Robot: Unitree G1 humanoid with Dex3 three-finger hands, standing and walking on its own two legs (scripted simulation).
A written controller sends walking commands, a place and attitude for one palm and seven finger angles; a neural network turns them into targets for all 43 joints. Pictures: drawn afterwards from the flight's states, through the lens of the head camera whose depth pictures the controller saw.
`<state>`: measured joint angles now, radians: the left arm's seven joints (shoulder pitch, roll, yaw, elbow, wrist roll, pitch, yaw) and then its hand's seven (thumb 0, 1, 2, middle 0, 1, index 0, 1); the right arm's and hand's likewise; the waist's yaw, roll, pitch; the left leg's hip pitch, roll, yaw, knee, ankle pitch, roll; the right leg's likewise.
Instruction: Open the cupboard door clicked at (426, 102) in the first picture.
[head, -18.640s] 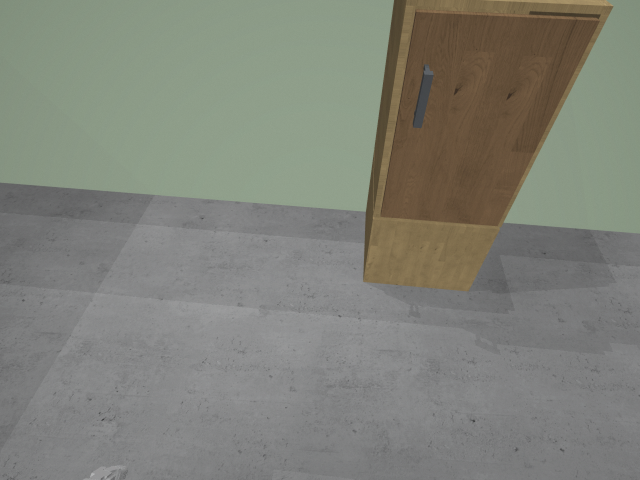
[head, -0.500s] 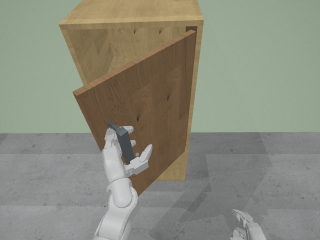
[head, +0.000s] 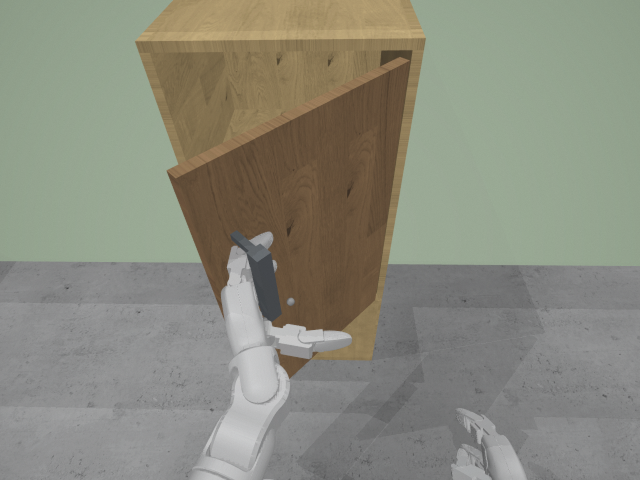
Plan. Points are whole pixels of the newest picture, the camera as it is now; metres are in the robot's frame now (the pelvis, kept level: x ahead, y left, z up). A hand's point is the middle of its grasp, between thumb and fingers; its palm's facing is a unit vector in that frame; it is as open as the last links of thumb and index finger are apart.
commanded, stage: slide the hand sideways off the handle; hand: left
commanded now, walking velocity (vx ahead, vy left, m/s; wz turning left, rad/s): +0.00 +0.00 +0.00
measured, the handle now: (256, 277) +0.35 +0.11 +0.08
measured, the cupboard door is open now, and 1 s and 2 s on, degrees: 46 50 50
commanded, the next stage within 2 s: draw the hand back to the body in 1.28 s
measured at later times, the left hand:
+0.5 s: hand (294, 335) +0.27 +0.05 +0.08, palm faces -0.06 -1.00 +0.02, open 16.3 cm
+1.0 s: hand (253, 380) +0.22 +0.09 +0.08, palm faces +0.00 -1.00 +0.00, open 16.3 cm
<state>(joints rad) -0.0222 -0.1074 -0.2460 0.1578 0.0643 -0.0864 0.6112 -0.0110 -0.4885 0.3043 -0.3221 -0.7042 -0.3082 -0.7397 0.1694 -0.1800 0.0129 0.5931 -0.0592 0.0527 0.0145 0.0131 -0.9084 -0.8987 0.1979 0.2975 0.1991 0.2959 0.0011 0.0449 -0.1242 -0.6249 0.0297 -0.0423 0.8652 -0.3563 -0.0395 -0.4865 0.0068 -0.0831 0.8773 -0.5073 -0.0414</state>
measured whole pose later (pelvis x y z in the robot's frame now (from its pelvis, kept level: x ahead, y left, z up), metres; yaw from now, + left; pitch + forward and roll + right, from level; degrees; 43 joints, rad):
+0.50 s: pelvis -0.01 +0.02 +0.00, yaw -2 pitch +6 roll +0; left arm 0.09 -0.02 -0.27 0.06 0.01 -0.22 0.24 -0.01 -0.50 0.30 -0.15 -0.31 -0.15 -0.31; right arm 0.26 -0.20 0.03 0.50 -0.01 0.03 0.03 0.01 -0.91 -0.90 0.20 0.30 0.20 0.30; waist -0.02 0.04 -0.10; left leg -0.63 0.03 0.01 0.88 -0.35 0.00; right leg -0.51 0.00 -0.04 0.90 -0.49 -0.01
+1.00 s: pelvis +0.00 +0.01 -0.01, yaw -1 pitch +8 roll +0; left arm 0.49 0.07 -0.22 -0.28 -0.03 -0.24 0.11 -0.01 -0.50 0.30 -0.15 -0.30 -0.15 -0.30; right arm 0.25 -0.21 0.03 0.40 -0.01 -0.01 0.02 0.01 -0.91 -0.90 0.20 0.30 0.20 0.30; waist 0.00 0.04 -0.12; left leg -0.67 0.03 -0.02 0.94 -0.40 -0.02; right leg -0.54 0.00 -0.06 0.95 -0.55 -0.03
